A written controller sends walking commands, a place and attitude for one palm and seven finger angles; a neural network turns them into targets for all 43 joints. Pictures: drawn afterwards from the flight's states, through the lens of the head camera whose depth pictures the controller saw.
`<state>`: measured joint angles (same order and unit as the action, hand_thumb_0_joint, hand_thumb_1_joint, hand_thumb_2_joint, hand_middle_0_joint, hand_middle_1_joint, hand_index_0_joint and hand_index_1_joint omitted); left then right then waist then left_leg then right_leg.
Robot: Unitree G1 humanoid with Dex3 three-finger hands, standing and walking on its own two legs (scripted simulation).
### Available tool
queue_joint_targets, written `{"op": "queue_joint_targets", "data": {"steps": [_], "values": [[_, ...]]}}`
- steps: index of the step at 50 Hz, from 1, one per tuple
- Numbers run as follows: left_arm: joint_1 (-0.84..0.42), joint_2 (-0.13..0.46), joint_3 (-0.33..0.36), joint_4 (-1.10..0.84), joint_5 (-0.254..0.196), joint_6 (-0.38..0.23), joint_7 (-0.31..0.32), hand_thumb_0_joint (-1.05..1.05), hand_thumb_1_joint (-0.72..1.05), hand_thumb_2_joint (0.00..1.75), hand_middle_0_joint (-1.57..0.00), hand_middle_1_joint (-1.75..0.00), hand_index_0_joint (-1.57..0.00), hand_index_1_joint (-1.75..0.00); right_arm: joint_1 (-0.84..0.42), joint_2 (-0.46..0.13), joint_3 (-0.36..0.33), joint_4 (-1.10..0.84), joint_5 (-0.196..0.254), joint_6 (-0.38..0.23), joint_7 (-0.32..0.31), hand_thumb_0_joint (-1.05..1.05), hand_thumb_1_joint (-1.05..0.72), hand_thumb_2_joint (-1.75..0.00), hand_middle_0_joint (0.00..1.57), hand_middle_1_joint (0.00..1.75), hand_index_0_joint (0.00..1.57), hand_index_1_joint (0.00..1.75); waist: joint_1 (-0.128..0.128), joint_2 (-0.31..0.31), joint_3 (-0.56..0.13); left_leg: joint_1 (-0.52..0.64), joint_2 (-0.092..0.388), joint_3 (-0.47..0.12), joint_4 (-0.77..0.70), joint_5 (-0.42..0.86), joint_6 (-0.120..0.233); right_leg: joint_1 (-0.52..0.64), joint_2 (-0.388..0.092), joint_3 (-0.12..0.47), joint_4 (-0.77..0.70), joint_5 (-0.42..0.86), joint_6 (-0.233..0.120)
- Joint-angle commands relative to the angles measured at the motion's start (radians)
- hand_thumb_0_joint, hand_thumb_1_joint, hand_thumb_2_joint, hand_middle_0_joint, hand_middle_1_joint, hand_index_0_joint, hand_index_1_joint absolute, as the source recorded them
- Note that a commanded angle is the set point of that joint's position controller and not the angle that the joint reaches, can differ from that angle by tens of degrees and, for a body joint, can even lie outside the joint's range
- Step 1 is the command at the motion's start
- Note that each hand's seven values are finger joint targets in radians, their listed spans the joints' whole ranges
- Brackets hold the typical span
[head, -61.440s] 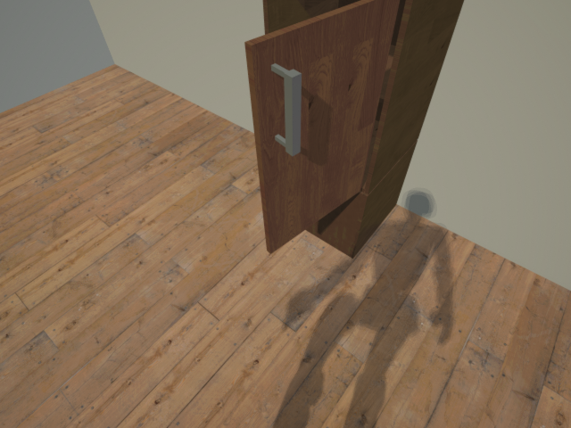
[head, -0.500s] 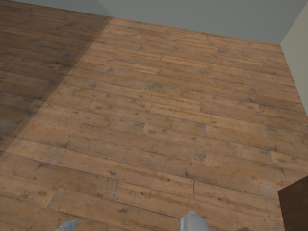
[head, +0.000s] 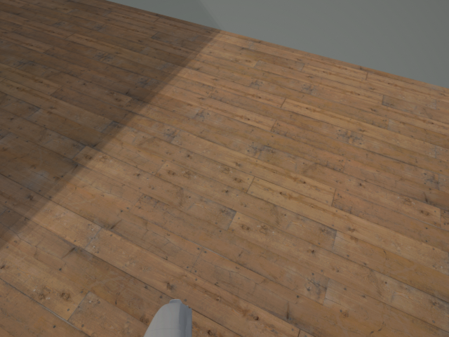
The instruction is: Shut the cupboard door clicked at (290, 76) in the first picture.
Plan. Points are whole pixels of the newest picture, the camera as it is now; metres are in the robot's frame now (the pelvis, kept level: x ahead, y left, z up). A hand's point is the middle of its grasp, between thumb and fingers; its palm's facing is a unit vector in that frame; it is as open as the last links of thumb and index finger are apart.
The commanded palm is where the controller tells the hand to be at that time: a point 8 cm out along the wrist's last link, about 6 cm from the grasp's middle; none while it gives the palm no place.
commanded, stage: walk to a spot facing it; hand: left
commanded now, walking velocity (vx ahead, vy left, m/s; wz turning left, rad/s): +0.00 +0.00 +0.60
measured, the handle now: out of the picture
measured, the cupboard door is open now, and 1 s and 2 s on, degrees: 8 8 8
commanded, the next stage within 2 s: turn to face it in 0.04 s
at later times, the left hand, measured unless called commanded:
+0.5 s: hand out of the picture +0.14 +0.22 -0.18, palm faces +0.07 -0.98 -0.19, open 7.4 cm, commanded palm none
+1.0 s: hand (127, 248) +0.33 +0.24 -0.17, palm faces -0.27 -0.93 -0.24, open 7.4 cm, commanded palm none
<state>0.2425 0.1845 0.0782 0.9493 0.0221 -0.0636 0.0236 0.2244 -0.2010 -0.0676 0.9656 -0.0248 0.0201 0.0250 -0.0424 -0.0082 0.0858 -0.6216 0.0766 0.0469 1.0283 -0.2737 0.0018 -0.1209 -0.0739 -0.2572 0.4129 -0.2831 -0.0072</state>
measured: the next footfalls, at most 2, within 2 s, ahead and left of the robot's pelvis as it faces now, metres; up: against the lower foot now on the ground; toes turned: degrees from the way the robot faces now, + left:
left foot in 0.16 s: +0.20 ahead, +0.13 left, +0.00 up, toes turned +10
right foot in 0.52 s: +0.16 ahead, -0.09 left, +0.00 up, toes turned -5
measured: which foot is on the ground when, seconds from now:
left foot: up 0.00-0.14, down 0.16-0.54, up 0.56-0.76, down 0.78-1.00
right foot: down 0.00-0.16, up 0.18-0.50, down 0.52-0.78, up 0.80-1.00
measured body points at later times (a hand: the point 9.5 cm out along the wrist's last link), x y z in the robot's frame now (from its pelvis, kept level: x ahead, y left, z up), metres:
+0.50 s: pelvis +0.12 +0.04 -0.01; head +0.14 +0.04 +0.44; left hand +0.14 +0.27 -0.16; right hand +0.24 -0.17 -0.15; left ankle +0.16 +0.12 -0.74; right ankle +0.12 -0.09 -0.73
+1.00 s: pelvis +0.16 +0.06 +0.00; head +0.20 +0.07 +0.44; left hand +0.34 +0.29 -0.15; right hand +0.14 -0.20 -0.13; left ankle +0.18 +0.16 -0.74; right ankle +0.10 -0.07 -0.68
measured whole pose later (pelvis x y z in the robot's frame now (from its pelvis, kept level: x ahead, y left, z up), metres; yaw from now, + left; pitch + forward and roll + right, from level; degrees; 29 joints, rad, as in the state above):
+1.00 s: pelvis +0.16 +0.06 +0.00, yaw -19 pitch -1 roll -2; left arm 0.14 0.28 0.10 0.91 0.02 0.08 -0.02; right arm 0.23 -0.20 -0.03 0.91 -0.04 0.02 -0.04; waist 0.00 -0.01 0.09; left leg -0.21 0.10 0.15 0.52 -0.30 0.01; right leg -0.43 -0.01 -0.03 0.97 -0.47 0.04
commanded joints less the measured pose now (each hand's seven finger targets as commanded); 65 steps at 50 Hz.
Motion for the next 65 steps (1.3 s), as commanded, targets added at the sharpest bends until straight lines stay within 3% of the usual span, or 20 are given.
{"op": "queue_joint_targets", "data": {"steps": [1,6,7,8,10,13,24,27,30,34,37,39,41,53,56,57,58,59,61,65], "values": [[0.060,0.142,0.012,-0.038,0.006,-0.005,-0.003,0.00,0.90,0.90,-0.20,-0.30,-0.20,-0.30,-0.068,-0.006,0.019,-0.097,0.006,-0.010,0.017,0.00,-0.90,-0.90,0.20,0.30,0.20,0.30,0.031,-0.133,-0.033,0.037,-0.013,0.055,-0.202,0.028,-0.002,0.065,-0.260,0.038,-0.066,0.666,-0.067],[0.045,0.212,0.029,-0.073,-0.006,0.016,-0.004,0.00,0.90,0.90,-0.20,-0.30,-0.20,-0.30,0.125,-0.147,-0.017,-0.080,-0.006,-0.024,0.009,0.00,-0.90,-0.90,0.20,0.30,0.20,0.30,-0.077,-0.001,-0.195,0.511,-0.066,0.038,-0.478,0.289,0.049,-0.051,-0.236,-0.022,0.416,0.588,-0.002],[0.083,0.144,0.013,-0.095,-0.021,0.025,-0.012,0.00,0.90,0.90,-0.20,-0.30,-0.20,-0.30,0.200,-0.268,-0.041,-0.075,-0.017,-0.035,-0.002,0.00,-0.90,-0.90,0.20,0.30,0.20,0.30,-0.090,0.302,-0.299,0.735,0.223,-0.350,-0.509,0.732,0.186,-0.333,-0.061,-0.016,0.712,-0.140,0.072],[0.049,0.127,-0.012,-0.123,-0.018,0.036,-0.004,0.00,0.90,0.90,-0.20,-0.30,-0.20,-0.30,0.235,-0.315,-0.038,-0.069,0.000,-0.030,-0.021,0.00,-0.90,-0.90,0.20,0.30,0.20,0.30,-0.096,0.302,-0.371,0.776,0.347,-0.494,-0.563,0.952,0.280,-0.414,-0.002,0.148,0.884,-0.435,0.060],[0.045,0.098,-0.009,-0.127,-0.006,0.048,0.009,0.00,0.90,0.90,-0.20,-0.30,-0.20,-0.30,0.079,-0.240,-0.014,-0.114,-0.005,-0.036,-0.041,0.00,-0.90,-0.90,0.20,0.30,0.20,0.30,-0.019,0.076,-0.189,0.512,0.316,-0.346,-0.638,0.564,0.255,-0.391,-0.039,0.228,0.836,-0.331,0.043],[0.106,0.093,-0.022,-0.031,0.005,0.084,0.002,0.00,0.90,0.90,-0.20,-0.30,-0.20,-0.30,-0.073,-0.144,0.027,-0.125,-0.004,-0.041,-0.058,0.00,-0.90,-0.90,0.20,0.30,0.20,0.30,0.043,0.205,-0.150,0.351,0.222,-0.236,-0.730,0.190,0.179,-0.290,-0.052,0.276,0.693,-0.191,0.045],[0.141,0.064,-0.003,-0.017,0.009,0.096,-0.024,0.00,0.90,0.90,-0.20,-0.30,-0.20,-0.30,-0.115,-0.159,-0.004,-0.081,0.007,0.009,-0.051,0.00,-0.90,-0.90,0.20,0.30,0.20,0.30,0.078,0.089,-0.050,0.278,0.196,-0.039,-0.626,-0.080,0.099,-0.131,0.059,0.202,0.169,0.049,0.031],[0.109,0.191,0.021,-0.040,0.016,0.071,-0.016,0.00,0.90,0.90,-0.20,-0.30,-0.20,-0.30,-0.097,-0.059,0.002,-0.108,0.018,0.012,-0.042,0.00,-0.90,-0.90,0.20,0.30,0.20,0.30,0.061,-0.220,-0.033,0.208,-0.028,0.115,-0.301,-0.198,-0.017,-0.168,-0.203,0.624,-0.098,0.230,-0.117],[0.109,0.186,0.039,-0.029,0.013,0.066,0.006,0.00,0.90,0.90,-0.20,-0.30,-0.20,-0.30,-0.136,-0.057,0.002,-0.121,0.013,0.008,-0.048,0.00,-0.90,-0.90,0.20,0.30,0.20,0.30,0.084,-0.243,-0.085,0.038,-0.048,-0.022,-0.006,-0.274,-0.028,0.016,-0.224,0.672,-0.066,0.550,-0.227],[0.078,0.190,0.048,-0.041,0.013,0.078,0.010,0.00,0.90,0.90,-0.20,-0.30,-0.20,-0.30,-0.109,-0.049,0.007,-0.114,0.028,-0.010,-0.054,0.00,-0.90,-0.90,0.20,0.30,0.20,0.30,0.084,-0.147,-0.191,0.111,-0.055,-0.033,-0.245,-0.241,-0.040,0.148,-0.162,0.564,0.064,0.731,-0.179],[0.010,0.176,0.046,-0.049,-0.007,0.089,0.003,0.00,0.90,0.90,-0.20,-0.30,-0.20,-0.30,0.015,-0.060,0.007,-0.068,0.025,-0.021,-0.063,0.00,-0.90,-0.90,0.20,0.30,0.20,0.30,0.021,-0.074,-0.200,0.433,-0.060,-0.013,-0.624,0.091,-0.050,-0.047,-0.066,0.505,0.156,0.565,-0.085],[0.004,0.092,0.023,-0.089,-0.020,0.097,-0.011,0.00,0.90,0.90,-0.20,-0.30,-0.20,-0.30,0.078,-0.206,-0.020,-0.076,0.004,-0.030,-0.075,0.00,-0.90,-0.90,0.20,0.30,0.20,0.30,0.011,0.336,-0.190,0.636,0.314,-0.344,-0.698,0.534,0.098,-0.390,0.114,0.302,0.430,-0.263,0.033],[-0.013,0.116,0.027,-0.098,0.001,0.110,-0.016,0.00,0.90,0.90,-0.20,-0.30,-0.20,-0.30,0.068,-0.197,-0.010,-0.089,-0.010,-0.019,-0.078,0.00,-0.90,-0.90,0.20,0.30,0.20,0.30,0.014,0.191,-0.141,0.528,0.344,-0.286,-0.674,0.521,0.185,-0.380,0.078,0.313,0.664,-0.321,0.035],[-0.139,0.113,0.011,-0.149,0.002,0.121,-0.058,0.00,0.90,0.90,-0.20,-0.30,-0.20,-0.30,0.036,-0.222,-0.021,-0.106,-0.010,-0.011,-0.062,0.00,-0.90,-0.90,0.20,0.30,0.20,0.30,0.018,0.217,-0.091,0.505,0.282,-0.013,-0.618,0.454,0.130,-0.261,0.064,0.182,0.368,-0.151,0.038],[-0.059,0.139,0.017,-0.133,0.002,0.106,-0.055,0.00,0.90,0.90,-0.20,-0.30,-0.20,-0.30,0.001,-0.232,-0.027,-0.115,-0.002,-0.006,-0.053,0.00,-0.90,-0.90,0.20,0.30,0.20,0.30,0.069,0.152,-0.125,0.439,0.246,0.062,-0.468,0.382,0.055,-0.076,0.079,0.159,0.109,0.067,0.017],[0.009,0.196,0.028,-0.114,0.007,0.094,-0.048,0.00,0.90,0.90,-0.20,-0.30,-0.20,-0.30,0.001,-0.209,-0.026,-0.127,0.008,-0.005,-0.046,0.00,-0.90,-0.90,0.20,0.30,0.20,0.30,0.099,0.033,-0.162,0.350,0.192,0.112,-0.313,0.255,-0.001,0.059,0.003,0.257,-0.007,0.213,-0.012],[0.062,0.314,0.050,-0.103,0.016,0.078,-0.032,0.00,0.90,0.90,-0.20,-0.30,-0.20,-0.30,-0.029,-0.119,-0.006,-0.174,0.014,-0.001,-0.039,0.00,-0.90,-0.90,0.20,0.30,0.20,0.30,0.126,-0.305,-0.154,0.074,0.025,0.164,-0.066,-0.290,-0.065,0.182,-0.252,0.630,-0.075,0.518,-0.120],[0.085,0.341,0.051,-0.096,-0.002,0.084,-0.019,0.00,0.90,0.90,-0.20,-0.30,-0.20,-0.30,-0.067,-0.145,-0.002,-0.190,0.012,0.016,-0.046,0.00,-0.90,-0.90,0.20,0.30,0.20,0.30,0.139,-0.284,-0.141,0.029,0.002,0.022,0.102,-0.394,-0.063,0.090,-0.332,0.695,-0.081,0.574,-0.220],[-0.035,0.274,0.044,-0.132,0.002,0.088,-0.004,0.00,0.90,0.90,-0.20,-0.30,-0.20,-0.30,-0.061,-0.134,-0.005,-0.172,0.011,0.023,-0.048,0.00,-0.90,-0.90,0.20,0.30,0.20,0.30,0.080,-0.276,-0.080,-0.040,0.031,-0.064,0.184,-0.258,-0.060,0.024,-0.243,0.642,-0.121,0.307,-0.207],[-0.091,0.223,0.026,-0.155,0.000,0.079,-0.005,0.00,0.90,0.90,-0.20,-0.30,-0.20,-0.30,-0.033,-0.124,-0.005,-0.142,0.009,0.021,-0.039,0.00,-0.90,-0.90,0.20,0.30,0.20,0.30,0.036,-0.134,-0.123,0.069,0.011,-0.038,0.081,-0.128,-0.086,-0.007,-0.140,0.477,-0.045,0.476,-0.163]]}}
